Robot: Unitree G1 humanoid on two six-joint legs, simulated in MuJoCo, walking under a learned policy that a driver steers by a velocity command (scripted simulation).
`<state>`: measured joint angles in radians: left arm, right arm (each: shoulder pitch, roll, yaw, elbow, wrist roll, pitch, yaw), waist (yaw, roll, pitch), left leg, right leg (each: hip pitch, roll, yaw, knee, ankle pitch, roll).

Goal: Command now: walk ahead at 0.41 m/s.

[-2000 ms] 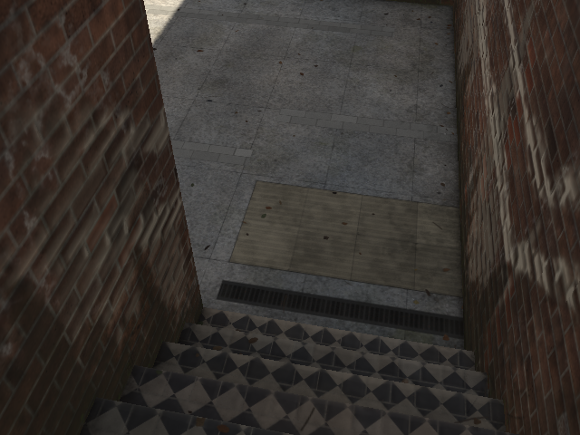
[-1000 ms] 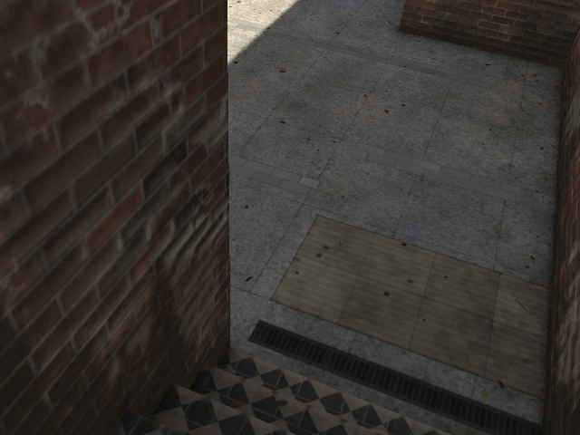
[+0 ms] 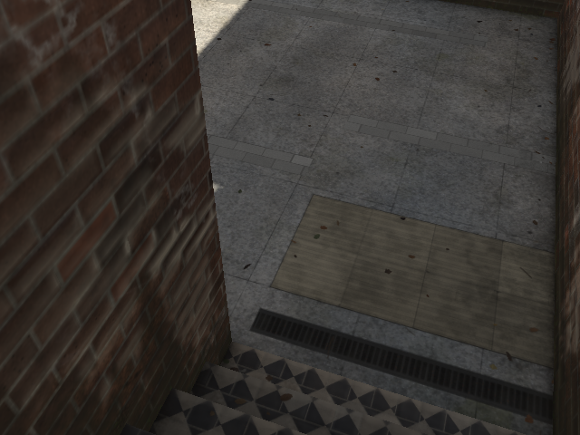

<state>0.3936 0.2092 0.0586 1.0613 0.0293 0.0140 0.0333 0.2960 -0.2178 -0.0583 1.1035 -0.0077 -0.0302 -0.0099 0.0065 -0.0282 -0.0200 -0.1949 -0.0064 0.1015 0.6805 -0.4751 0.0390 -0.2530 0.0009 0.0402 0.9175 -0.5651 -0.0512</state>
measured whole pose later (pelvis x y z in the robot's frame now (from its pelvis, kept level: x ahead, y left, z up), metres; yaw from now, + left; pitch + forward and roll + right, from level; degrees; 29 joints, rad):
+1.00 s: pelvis +0.45 +0.05 -0.41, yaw -2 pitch +1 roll +2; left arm 0.37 0.27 0.03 0.97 0.05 -0.09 -0.06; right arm 0.43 -0.23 -0.02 1.09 -0.17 -0.07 0.08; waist 0.03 -0.03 -0.04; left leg -0.32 -0.03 0.11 0.68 -0.38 0.07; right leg -0.75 -0.03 0.11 1.70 -0.27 -0.09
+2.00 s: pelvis +0.87 +0.06 -0.81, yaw -32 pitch +3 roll +1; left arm 0.29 0.19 -0.06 0.62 0.00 -0.02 -0.10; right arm 0.36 -0.27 0.04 0.88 -0.07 -0.12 0.04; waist -0.02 -0.01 -0.05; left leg -0.41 -0.02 0.20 0.62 -0.27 0.10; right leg -1.01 -0.09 0.00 1.86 -0.32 0.14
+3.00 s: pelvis +1.01 -0.10 -0.87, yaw -35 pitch +1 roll -1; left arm 0.47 0.19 0.04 1.09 0.07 -0.10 -0.05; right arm 0.25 -0.23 -0.06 0.98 -0.04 -0.08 0.02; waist 0.03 0.02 -0.03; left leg -0.66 -0.04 -0.17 1.20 -0.15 0.09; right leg -0.37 0.04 -0.08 1.04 -0.69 -0.07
